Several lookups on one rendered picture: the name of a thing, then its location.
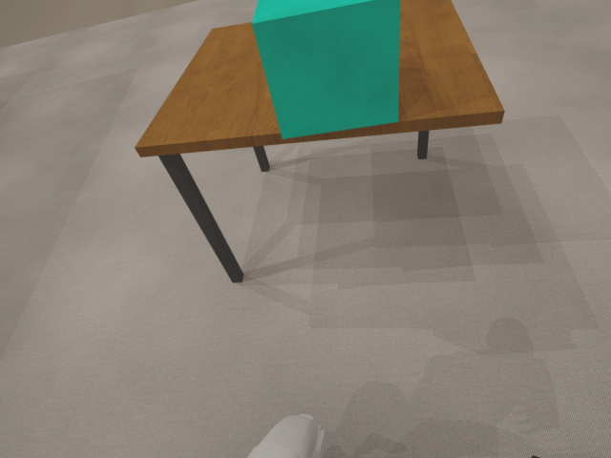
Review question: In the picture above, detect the robot left thigh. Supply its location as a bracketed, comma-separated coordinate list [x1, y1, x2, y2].
[247, 415, 326, 458]

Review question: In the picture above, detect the table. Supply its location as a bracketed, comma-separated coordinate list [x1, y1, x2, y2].
[135, 0, 505, 282]

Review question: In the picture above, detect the carton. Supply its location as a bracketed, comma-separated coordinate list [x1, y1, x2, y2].
[252, 0, 400, 139]

